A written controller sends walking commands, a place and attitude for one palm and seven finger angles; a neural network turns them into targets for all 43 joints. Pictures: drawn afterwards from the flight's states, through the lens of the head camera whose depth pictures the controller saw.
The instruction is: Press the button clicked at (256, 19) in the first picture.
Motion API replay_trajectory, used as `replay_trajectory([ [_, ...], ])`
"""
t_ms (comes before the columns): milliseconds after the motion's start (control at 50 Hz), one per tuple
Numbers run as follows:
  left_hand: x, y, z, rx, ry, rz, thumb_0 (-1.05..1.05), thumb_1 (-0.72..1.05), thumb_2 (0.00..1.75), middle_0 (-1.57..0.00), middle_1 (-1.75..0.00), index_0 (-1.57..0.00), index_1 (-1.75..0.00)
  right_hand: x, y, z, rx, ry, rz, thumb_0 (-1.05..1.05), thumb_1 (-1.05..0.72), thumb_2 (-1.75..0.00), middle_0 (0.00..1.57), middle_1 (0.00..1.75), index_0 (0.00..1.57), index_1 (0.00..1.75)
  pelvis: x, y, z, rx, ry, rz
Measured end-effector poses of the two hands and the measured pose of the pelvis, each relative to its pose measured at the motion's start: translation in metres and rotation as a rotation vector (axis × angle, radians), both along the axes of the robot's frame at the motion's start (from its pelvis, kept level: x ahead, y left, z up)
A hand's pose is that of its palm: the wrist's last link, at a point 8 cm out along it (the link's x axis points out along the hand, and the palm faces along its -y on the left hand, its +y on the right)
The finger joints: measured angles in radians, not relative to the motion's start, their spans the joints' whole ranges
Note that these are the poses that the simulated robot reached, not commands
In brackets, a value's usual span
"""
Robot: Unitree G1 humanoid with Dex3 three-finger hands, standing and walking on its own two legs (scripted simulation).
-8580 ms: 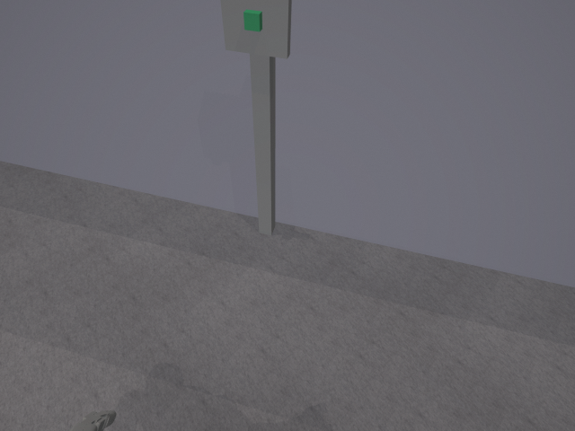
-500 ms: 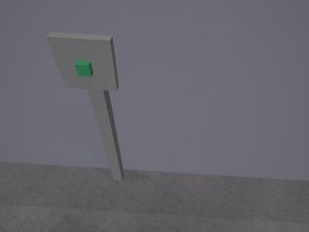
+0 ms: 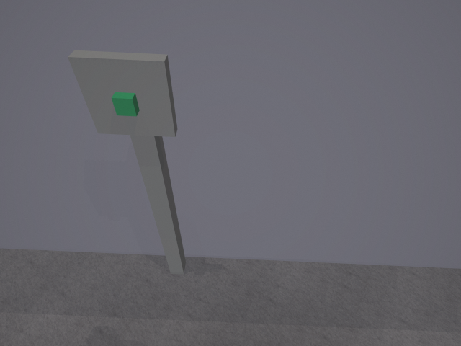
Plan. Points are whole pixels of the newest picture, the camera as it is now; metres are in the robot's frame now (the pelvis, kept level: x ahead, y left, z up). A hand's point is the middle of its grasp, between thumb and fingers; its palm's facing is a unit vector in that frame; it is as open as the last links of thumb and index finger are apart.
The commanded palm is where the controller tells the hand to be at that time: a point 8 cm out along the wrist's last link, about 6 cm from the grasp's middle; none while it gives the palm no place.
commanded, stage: look again from close up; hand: left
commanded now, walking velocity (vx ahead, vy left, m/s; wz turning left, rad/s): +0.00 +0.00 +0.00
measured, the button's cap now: (126, 103) +0.53 +0.25 +0.15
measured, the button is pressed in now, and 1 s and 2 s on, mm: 0 0 0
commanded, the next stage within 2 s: shuffle to correct the standing spot in 0.36 s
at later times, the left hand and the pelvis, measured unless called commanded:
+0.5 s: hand out of the picture +0.09 +0.27 -0.14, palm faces -0.01 -0.94 -0.35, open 7.4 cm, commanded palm none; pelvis +0.00 +0.03 +0.01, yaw -1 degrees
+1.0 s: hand out of the picture +0.03 +0.20 -0.18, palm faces +0.01 -0.99 -0.15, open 7.4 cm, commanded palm none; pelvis +0.05 +0.04 +0.01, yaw -1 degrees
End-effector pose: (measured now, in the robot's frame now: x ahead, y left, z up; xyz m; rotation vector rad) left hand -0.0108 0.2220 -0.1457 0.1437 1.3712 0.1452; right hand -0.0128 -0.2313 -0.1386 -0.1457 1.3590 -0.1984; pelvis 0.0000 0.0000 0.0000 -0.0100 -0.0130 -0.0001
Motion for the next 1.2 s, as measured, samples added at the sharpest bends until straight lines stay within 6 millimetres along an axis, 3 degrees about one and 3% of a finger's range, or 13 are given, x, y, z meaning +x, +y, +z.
replay_trajectory([
  [140,0.063,0.044,0.015,0.074,-0.173,-0.033,0.01,0.91,0.90,-0.20,-0.30,-0.20,-0.30,0.039,-0.015,0.013,-0.069,-0.111,0.034,0.00,-0.91,-0.90,0.20,0.29,0.20,0.30,0.006,0.012,0.002,-0.001,-0.017,-0.007],
  [240,0.094,0.070,0.031,0.125,-0.252,-0.059,0.01,0.91,0.90,-0.20,-0.30,-0.20,-0.30,0.066,-0.020,0.021,-0.092,-0.180,0.070,0.00,-0.91,-0.90,0.20,0.29,0.20,0.30,0.004,0.019,0.005,0.002,-0.028,-0.009],
  [340,0.105,0.086,0.043,0.159,-0.274,-0.081,0.01,0.91,0.90,-0.20,-0.30,-0.20,-0.30,0.086,-0.022,0.027,-0.099,-0.223,0.102,0.00,-0.91,-0.90,0.21,0.29,0.20,0.30,0.001,0.024,0.007,0.006,-0.033,-0.010],
  [440,0.099,0.093,0.046,0.171,-0.249,-0.090,0.01,0.91,0.90,-0.20,-0.30,-0.20,-0.30,0.094,-0.023,0.029,-0.097,-0.226,0.127,0.00,-0.91,-0.90,0.21,0.30,0.20,0.30,-0.001,0.026,0.008,0.010,-0.030,-0.010],
  [560,0.077,0.086,0.039,0.157,-0.172,-0.078,0.01,0.91,0.90,-0.20,-0.30,-0.20,-0.30,0.089,-0.022,0.025,-0.085,-0.185,0.130,0.00,-0.91,-0.90,0.21,0.30,0.20,0.30,0.001,0.025,0.009,0.014,-0.025,-0.010],
  [740,0.027,0.039,0.008,0.028,0.006,-0.023,0.01,0.91,0.90,-0.20,-0.30,-0.20,-0.30,0.056,0.005,0.003,-0.003,-0.025,0.087,0.00,-0.91,-0.90,0.20,0.29,0.20,0.30,0.028,0.021,0.004,-0.001,-0.015,-0.016],
  [860,0.007,0.019,-0.006,-0.047,0.127,0.019,0.01,0.91,0.90,-0.20,-0.30,-0.20,-0.30,0.044,0.029,0.003,0.005,0.064,0.041,0.00,-0.91,-0.90,0.20,0.29,0.20,0.30,0.049,0.028,0.001,-0.010,-0.009,-0.020],
  [940,0.017,0.018,-0.005,-0.053,0.143,0.020,0.01,0.90,0.90,-0.20,-0.30,-0.20,-0.30,0.045,0.042,0.006,-0.002,0.075,0.008,0.00,-0.91,-0.90,0.21,0.30,0.20,0.30,0.054,0.035,0.003,-0.008,-0.012,-0.019],
  [1040,0.046,0.031,-0.001,-0.016,0.071,0.002,0.01,0.90,0.90,-0.20,-0.30,-0.20,-0.30,0.049,0.051,0.004,0.002,0.050,-0.021,0.00,-0.91,-0.90,0.21,0.30,0.20,0.30,0.049,0.041,0.005,-0.004,-0.014,-0.025],
  [1200,0.096,0.044,0.010,0.069,-0.078,-0.059,0.01,0.91,0.90,-0.20,-0.30,-0.20,-0.30,0.040,0.042,-0.007,0.024,0.000,-0.056,0.00,-0.91,-0.90,0.21,0.30,0.20,0.30,0.032,0.028,0.001,0.024,-0.027,-0.054],
])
